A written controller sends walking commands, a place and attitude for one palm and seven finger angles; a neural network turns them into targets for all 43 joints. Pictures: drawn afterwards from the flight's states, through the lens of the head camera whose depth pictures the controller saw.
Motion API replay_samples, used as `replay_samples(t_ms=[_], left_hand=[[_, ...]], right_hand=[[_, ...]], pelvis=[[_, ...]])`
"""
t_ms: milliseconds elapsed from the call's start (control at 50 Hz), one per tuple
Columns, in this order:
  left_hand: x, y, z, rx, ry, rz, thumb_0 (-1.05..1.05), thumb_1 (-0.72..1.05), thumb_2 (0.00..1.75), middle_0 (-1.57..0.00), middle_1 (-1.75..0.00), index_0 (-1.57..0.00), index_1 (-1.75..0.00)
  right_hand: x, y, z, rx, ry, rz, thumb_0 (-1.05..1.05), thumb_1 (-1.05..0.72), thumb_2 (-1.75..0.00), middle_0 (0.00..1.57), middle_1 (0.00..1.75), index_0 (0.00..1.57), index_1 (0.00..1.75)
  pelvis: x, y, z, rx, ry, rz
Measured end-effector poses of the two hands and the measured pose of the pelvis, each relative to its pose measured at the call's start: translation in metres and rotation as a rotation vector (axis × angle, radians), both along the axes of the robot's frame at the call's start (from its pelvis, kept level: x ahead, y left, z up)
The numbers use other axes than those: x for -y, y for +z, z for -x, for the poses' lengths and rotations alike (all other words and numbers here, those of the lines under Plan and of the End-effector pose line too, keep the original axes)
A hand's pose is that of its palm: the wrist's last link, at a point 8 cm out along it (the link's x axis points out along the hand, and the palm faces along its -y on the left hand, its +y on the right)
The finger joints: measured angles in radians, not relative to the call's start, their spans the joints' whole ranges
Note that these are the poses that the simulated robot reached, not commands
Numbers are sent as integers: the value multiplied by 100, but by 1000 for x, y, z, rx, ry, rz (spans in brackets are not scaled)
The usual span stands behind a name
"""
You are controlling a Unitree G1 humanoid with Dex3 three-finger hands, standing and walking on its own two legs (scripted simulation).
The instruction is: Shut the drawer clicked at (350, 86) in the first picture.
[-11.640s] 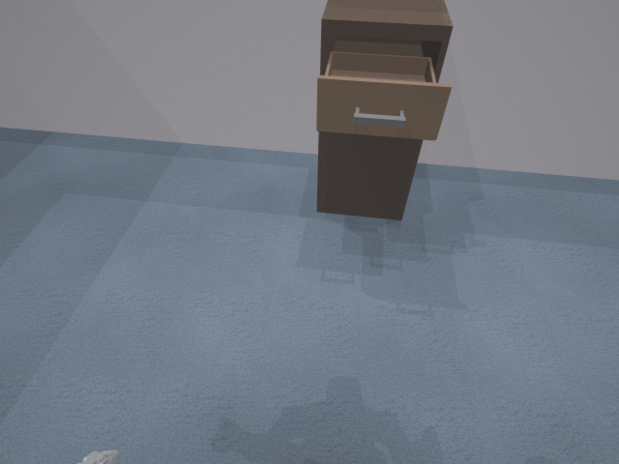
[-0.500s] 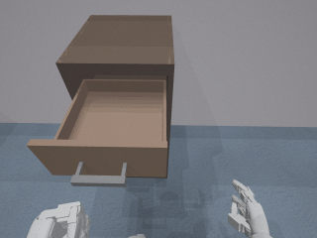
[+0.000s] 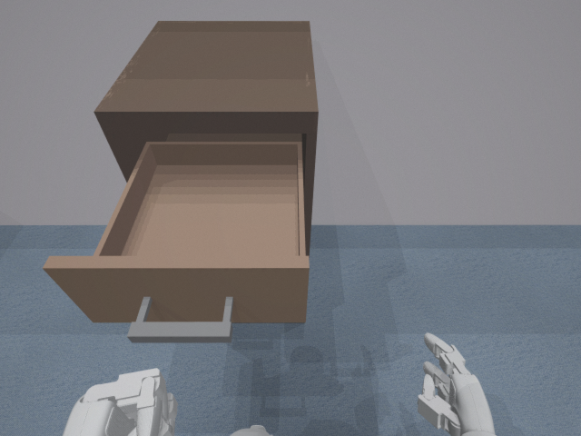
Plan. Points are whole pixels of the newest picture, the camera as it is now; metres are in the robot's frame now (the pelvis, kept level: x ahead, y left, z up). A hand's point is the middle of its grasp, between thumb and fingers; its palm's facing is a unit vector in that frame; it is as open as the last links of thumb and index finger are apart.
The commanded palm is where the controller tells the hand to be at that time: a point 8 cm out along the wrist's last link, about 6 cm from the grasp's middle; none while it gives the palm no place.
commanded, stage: bring the fist close to the handle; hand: left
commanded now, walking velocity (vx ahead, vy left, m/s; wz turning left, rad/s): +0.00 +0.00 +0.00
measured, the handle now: (184, 318) +0.28 +0.18 +0.01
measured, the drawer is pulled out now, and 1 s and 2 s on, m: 0.30 0.30 0.28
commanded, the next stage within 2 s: push the drawer shut in 1.30 s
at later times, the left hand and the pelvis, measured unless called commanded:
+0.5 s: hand (192, 401) +0.16 +0.13 +0.05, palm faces +0.08 -1.00 -0.02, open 3.3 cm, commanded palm +0.12 +0.18 +0.05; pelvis +0.00 -0.01 -0.02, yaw +0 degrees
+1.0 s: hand (209, 390) +0.18 +0.12 +0.01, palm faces +0.08 -1.00 -0.02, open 3.3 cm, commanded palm +0.15 +0.18 +0.01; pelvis +0.00 -0.02 -0.04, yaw +0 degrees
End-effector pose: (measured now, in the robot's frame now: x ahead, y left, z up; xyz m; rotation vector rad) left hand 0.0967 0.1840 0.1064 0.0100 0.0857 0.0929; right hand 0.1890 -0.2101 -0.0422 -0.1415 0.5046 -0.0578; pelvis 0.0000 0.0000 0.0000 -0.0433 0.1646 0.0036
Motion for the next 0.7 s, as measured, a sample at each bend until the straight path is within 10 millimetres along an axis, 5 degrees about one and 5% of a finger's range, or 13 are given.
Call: replay_samples(t_ms=[700], left_hand=[[4, -71, -51, 9, -7, -9, 2, 90, 90, -140, -160, -140, -160]], right_hand=[[32, -50, 9, -163, -28, 62, 1, -90, -89, 20, 30, 21, 30]], pelvis=[[17, -29, -1, -119, -7, -4]])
